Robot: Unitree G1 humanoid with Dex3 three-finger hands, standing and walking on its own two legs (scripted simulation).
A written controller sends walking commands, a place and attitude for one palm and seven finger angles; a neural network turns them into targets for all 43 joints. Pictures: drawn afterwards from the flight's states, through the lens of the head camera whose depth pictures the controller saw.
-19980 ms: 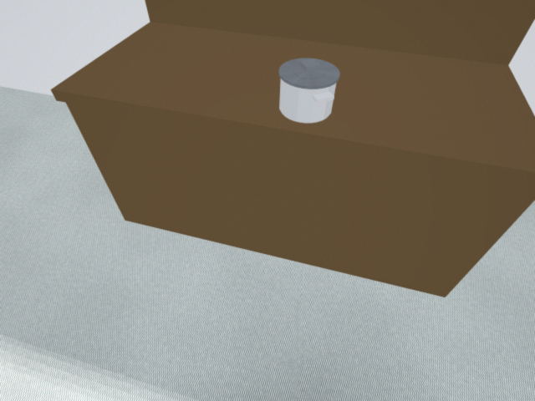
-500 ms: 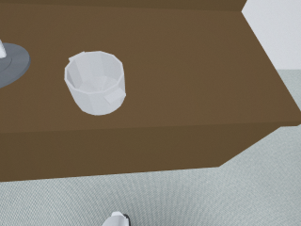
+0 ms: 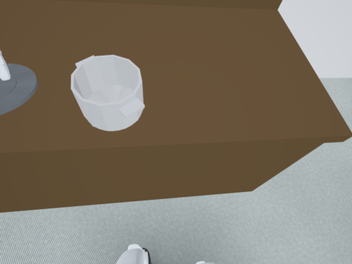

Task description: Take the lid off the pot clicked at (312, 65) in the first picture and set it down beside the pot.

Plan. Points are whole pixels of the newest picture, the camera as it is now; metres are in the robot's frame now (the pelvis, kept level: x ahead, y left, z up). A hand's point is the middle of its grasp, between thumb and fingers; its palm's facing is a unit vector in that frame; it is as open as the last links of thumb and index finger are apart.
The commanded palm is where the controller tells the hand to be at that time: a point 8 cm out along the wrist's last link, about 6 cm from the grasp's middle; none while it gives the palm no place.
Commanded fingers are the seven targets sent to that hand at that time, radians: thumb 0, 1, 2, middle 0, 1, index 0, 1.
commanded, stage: lower the lid onto the table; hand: left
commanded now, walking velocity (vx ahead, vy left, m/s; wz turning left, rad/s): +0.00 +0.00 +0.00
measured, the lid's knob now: out of the picture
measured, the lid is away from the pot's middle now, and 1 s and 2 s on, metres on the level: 0.24 0.22 0.23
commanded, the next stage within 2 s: open the fingers wide in 1.48 s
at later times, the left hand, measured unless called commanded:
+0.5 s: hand out of the picture +0.47 +0.35 +0.10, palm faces -0.48 -0.17 -0.86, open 7.0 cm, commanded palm +0.55 +0.35 +0.18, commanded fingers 0.00 0.70 0.90 -0.78 -1.06 -0.82 -1.08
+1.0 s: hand (2, 97) +0.47 +0.34 +0.08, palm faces -0.50 -0.14 -0.86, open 7.0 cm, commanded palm +0.55 +0.35 +0.14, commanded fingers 0.00 0.70 0.90 -0.78 -1.06 -0.82 -1.08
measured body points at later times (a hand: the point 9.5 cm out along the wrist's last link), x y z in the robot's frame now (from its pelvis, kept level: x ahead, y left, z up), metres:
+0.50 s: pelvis +0.00 +0.00 -0.01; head +0.11 +0.03 +0.43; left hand +0.50 +0.36 +0.15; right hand -0.02 -0.28 -0.11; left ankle +0.06 +0.08 -0.71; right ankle -0.05 -0.15 -0.71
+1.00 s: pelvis -0.01 +0.00 -0.01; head +0.10 +0.03 +0.42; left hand +0.49 +0.34 +0.12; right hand -0.03 -0.29 -0.12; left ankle +0.06 +0.08 -0.71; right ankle -0.05 -0.15 -0.71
